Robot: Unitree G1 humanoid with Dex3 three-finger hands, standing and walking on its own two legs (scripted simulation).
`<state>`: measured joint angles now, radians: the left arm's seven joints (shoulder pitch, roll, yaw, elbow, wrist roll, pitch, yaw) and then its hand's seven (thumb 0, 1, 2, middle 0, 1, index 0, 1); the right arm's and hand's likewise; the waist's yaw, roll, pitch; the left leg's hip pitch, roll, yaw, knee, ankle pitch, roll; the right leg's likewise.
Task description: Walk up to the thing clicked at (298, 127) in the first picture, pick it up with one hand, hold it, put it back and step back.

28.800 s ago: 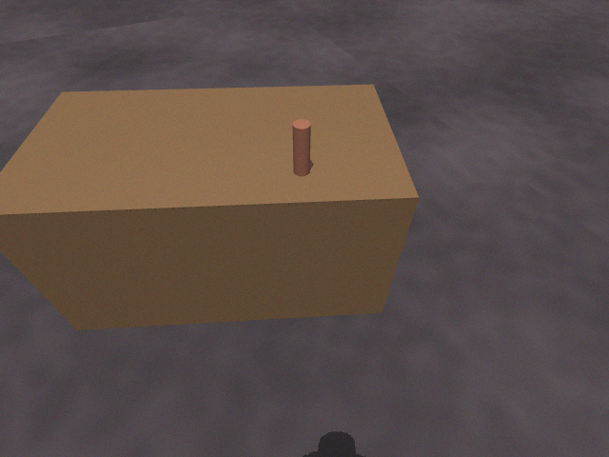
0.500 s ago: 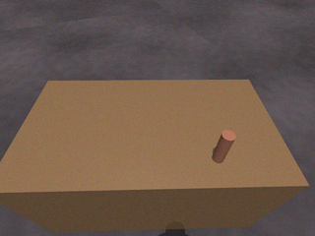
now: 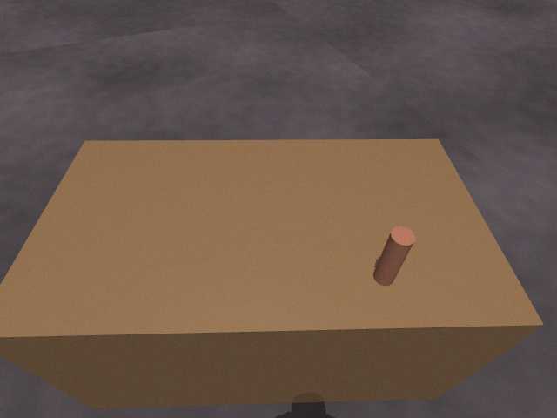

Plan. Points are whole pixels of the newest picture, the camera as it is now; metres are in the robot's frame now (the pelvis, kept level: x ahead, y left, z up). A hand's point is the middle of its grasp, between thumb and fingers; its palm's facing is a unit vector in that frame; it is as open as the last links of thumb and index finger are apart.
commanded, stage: stand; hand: right
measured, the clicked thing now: (392, 258) +0.44 -0.22 -0.11
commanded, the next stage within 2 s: step back in 0.10 s
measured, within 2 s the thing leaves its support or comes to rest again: neither
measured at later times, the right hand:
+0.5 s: hand out of the picture +0.06 -0.31 -0.19, palm faces -0.03 +0.94 -0.34, open 7.3 cm
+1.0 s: hand out of the picture -0.05 -0.27 -0.15, palm faces -0.13 +0.90 -0.41, open 7.4 cm
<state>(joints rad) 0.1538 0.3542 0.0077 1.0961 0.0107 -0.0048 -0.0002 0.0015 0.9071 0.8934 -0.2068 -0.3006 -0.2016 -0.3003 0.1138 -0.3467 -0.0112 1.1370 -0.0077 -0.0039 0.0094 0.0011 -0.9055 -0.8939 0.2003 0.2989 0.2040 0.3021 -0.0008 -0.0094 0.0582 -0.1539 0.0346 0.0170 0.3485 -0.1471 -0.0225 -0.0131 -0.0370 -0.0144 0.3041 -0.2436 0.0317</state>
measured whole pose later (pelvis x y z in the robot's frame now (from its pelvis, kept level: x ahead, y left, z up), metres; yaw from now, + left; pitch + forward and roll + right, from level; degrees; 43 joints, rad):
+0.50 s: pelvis -0.08 -0.04 -0.02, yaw +1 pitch -1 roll +2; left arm 0.17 0.34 0.06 0.95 0.03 0.04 0.01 0.00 0.91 0.89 -0.21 -0.30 -0.20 -0.30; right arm 0.03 -0.42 -0.06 0.95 0.01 0.07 -0.01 0.00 -0.91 -0.89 0.20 0.30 0.20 0.30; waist 0.03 0.06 0.18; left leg -0.50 -0.09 -0.13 1.05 -0.50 0.02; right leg -0.26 -0.01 -0.02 0.65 -0.36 -0.04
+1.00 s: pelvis -0.19 -0.01 -0.01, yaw +4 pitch -2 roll -2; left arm 0.15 0.40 0.09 0.86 0.00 0.05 0.03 0.00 0.91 0.89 -0.21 -0.30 -0.20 -0.30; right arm 0.09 -0.36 -0.04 0.89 -0.03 0.06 0.01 0.00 -0.90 -0.89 0.20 0.30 0.21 0.30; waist 0.02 -0.02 0.15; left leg -0.30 0.02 -0.01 0.58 -0.24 0.03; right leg -0.46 0.11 0.12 1.23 -0.52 -0.01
